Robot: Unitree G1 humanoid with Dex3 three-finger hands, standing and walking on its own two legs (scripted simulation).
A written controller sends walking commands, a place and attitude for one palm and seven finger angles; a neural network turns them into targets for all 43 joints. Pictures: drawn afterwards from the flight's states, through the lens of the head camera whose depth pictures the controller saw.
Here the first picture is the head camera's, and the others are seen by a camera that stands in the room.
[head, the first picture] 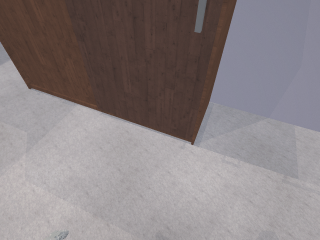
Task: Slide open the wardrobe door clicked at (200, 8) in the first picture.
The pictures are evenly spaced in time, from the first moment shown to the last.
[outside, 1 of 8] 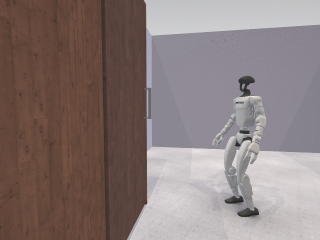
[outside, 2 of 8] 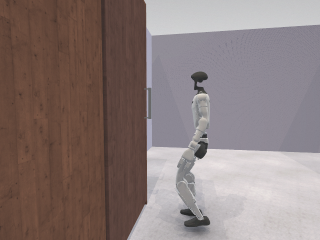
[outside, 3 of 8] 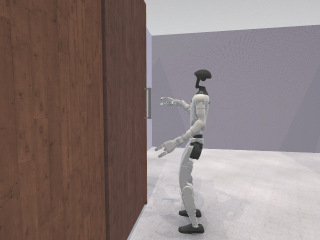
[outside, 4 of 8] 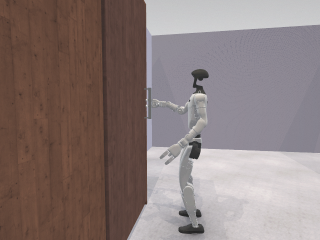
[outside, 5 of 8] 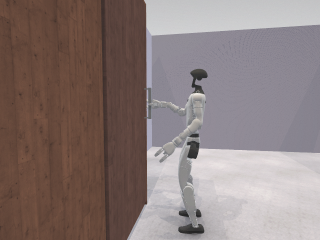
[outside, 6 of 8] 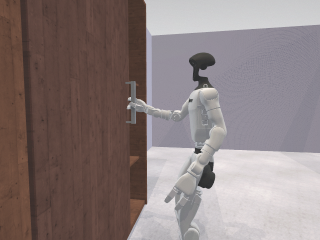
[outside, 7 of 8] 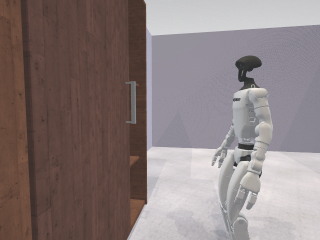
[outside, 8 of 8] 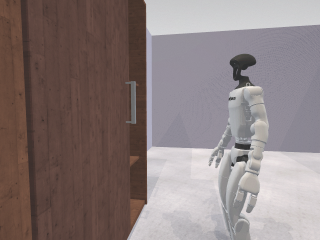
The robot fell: no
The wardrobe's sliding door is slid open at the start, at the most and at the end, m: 0.00 0.50 0.50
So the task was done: yes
